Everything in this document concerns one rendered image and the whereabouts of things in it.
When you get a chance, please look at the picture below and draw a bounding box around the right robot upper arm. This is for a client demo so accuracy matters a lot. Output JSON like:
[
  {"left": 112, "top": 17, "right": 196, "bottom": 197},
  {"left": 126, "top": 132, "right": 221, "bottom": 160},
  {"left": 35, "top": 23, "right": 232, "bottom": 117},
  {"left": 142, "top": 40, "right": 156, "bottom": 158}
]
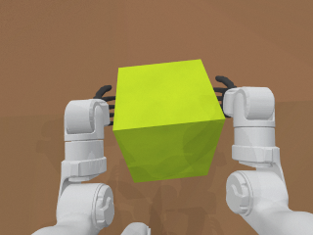
[{"left": 226, "top": 170, "right": 313, "bottom": 235}]

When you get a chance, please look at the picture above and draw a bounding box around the left robot upper arm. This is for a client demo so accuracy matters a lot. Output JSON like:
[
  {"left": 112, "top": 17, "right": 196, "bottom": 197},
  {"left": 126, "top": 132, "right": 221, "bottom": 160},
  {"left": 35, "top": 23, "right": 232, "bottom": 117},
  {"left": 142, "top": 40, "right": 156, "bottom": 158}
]
[{"left": 31, "top": 183, "right": 114, "bottom": 235}]

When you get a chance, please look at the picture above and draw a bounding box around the carton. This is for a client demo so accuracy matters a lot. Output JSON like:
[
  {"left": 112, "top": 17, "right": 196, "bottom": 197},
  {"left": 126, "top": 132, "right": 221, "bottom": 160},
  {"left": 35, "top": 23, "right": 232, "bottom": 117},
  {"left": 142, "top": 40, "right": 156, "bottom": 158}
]
[{"left": 112, "top": 59, "right": 225, "bottom": 183}]

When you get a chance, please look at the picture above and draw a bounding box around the robot left hand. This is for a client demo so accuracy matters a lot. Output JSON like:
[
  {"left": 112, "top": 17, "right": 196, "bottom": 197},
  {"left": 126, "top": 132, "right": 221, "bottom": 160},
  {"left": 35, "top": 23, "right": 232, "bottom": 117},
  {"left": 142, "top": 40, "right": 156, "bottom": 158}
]
[{"left": 93, "top": 85, "right": 116, "bottom": 126}]

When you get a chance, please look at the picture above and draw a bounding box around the robot right hand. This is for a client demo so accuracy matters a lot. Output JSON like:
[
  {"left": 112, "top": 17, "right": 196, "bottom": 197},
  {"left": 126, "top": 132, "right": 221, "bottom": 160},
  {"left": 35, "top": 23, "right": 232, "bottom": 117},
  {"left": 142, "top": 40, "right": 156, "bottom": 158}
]
[{"left": 213, "top": 75, "right": 237, "bottom": 118}]

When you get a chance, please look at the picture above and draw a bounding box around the left robot thigh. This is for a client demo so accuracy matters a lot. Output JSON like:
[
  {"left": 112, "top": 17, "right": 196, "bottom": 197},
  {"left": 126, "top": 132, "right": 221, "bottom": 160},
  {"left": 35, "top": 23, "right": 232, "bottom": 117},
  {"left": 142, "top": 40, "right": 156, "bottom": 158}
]
[{"left": 121, "top": 222, "right": 152, "bottom": 235}]

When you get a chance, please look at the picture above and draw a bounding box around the robot left forearm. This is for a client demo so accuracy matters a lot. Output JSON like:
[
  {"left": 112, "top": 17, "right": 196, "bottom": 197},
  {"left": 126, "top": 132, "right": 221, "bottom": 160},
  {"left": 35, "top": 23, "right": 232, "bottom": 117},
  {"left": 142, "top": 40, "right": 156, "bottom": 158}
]
[{"left": 56, "top": 99, "right": 111, "bottom": 221}]

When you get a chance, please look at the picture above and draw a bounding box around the robot right forearm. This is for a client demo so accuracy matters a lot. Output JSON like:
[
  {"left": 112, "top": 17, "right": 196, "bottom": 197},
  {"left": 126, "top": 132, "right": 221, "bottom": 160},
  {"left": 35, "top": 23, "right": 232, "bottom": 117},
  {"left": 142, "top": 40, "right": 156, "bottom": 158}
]
[{"left": 223, "top": 86, "right": 289, "bottom": 202}]

